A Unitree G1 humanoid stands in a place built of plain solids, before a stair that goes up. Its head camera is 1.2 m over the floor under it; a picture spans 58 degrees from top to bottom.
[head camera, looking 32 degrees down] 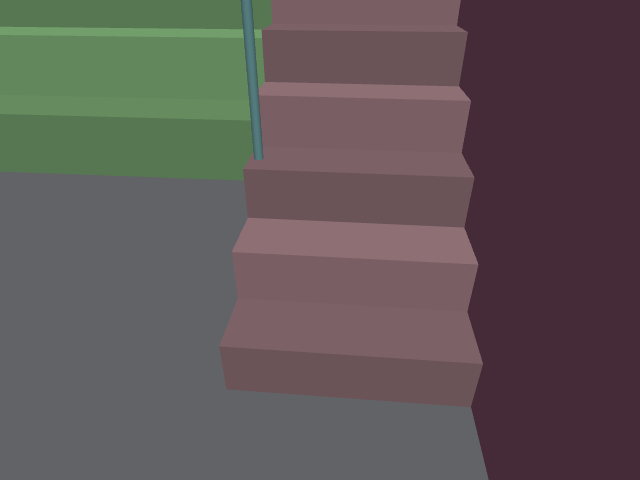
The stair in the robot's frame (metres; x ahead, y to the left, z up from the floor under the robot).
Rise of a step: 0.20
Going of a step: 0.23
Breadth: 0.81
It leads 5 degrees to the right of straight ahead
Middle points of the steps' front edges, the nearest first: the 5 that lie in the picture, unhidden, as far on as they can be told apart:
0.94 -0.09 0.20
1.17 -0.11 0.40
1.40 -0.13 0.60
1.64 -0.15 0.80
1.87 -0.17 1.00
